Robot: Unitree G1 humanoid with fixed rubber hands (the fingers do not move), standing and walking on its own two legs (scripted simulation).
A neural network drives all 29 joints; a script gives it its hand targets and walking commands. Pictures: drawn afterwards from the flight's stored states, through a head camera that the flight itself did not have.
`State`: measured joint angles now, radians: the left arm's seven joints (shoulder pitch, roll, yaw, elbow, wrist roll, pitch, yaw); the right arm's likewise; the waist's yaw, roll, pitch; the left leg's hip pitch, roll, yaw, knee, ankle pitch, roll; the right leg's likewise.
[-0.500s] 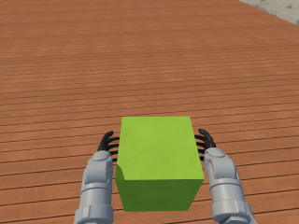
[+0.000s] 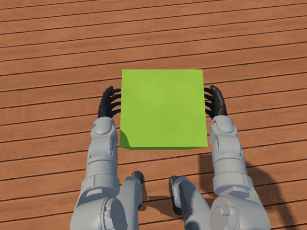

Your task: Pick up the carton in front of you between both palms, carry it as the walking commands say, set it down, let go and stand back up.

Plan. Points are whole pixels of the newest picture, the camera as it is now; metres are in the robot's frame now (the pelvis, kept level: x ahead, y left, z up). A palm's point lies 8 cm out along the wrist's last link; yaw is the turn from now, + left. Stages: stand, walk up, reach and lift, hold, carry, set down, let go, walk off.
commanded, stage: set down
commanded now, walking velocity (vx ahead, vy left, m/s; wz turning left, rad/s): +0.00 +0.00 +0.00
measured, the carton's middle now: (160, 116) +0.39 -0.02 -0.16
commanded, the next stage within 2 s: none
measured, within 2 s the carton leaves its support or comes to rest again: rests again in 1.70 s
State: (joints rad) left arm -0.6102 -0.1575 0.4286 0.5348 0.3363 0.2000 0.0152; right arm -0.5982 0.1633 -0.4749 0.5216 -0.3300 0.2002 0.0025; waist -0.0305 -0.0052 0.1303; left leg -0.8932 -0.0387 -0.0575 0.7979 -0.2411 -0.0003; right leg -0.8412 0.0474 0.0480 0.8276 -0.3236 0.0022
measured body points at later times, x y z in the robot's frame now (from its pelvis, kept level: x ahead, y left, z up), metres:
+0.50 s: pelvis -0.02 +0.00 -0.13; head +0.24 +0.00 +0.23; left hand +0.46 +0.12 -0.22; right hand +0.43 -0.18 -0.22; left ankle +0.07 +0.12 -0.69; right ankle +0.03 -0.12 -0.69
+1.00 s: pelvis -0.05 +0.01 -0.25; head +0.28 +0.00 +0.05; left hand +0.50 +0.11 -0.38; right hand +0.47 -0.19 -0.38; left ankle +0.07 +0.12 -0.69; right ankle +0.03 -0.12 -0.69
